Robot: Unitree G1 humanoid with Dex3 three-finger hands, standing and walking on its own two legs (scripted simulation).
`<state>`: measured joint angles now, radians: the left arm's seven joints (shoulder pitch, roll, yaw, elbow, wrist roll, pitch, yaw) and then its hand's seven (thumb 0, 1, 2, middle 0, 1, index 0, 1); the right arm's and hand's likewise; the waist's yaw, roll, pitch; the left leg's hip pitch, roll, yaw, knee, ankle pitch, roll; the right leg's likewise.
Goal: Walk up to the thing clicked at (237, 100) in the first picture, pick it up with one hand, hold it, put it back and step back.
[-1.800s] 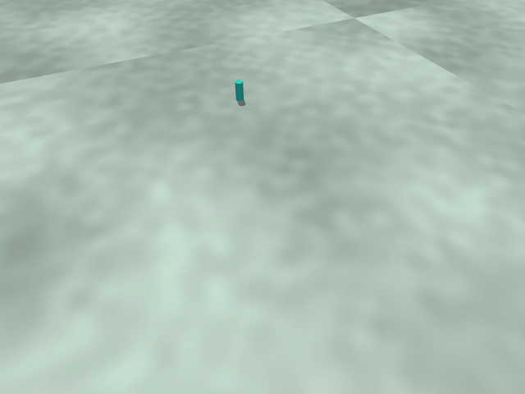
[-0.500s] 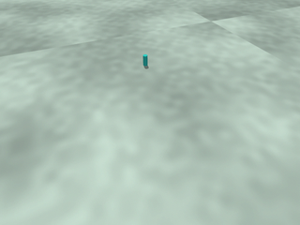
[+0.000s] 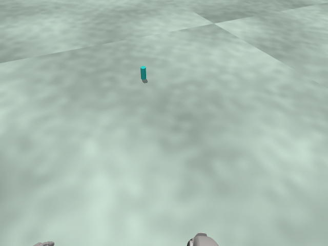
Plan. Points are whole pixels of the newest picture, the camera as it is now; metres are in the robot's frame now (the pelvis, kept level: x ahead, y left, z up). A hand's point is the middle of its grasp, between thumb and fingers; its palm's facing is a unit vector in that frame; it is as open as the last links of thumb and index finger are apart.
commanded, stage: walk up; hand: left
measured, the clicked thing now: (143, 72) +1.91 +0.17 -0.71
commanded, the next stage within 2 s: none
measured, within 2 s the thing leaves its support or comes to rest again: neither
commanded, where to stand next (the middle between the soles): +1.65 -0.03 m, yaw +1 degrees
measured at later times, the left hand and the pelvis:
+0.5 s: hand (81, 183) +0.36 +0.27 -0.14, palm faces +0.02 -0.94 -0.34, open 7.4 cm; pelvis +0.32 -0.01 +0.00, yaw +1 degrees
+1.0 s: hand (103, 103) +0.75 +0.27 -0.13, palm faces -0.11 -0.94 -0.34, open 7.4 cm; pelvis +0.62 +0.00 -0.01, yaw -1 degrees
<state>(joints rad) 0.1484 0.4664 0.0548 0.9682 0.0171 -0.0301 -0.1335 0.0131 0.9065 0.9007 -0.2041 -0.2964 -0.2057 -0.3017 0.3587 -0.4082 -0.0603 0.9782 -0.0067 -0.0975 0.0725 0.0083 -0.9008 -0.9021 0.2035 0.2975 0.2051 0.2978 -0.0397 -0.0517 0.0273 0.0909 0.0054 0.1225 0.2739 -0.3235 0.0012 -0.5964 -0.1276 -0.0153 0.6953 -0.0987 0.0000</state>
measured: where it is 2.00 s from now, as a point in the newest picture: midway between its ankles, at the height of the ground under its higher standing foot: (163, 135)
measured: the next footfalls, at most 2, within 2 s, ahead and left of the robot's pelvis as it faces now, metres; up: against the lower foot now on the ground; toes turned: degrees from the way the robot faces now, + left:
right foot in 0.12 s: +0.30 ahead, -0.15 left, +0.00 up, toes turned -5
left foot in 0.58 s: +0.54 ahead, +0.15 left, +0.00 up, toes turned +8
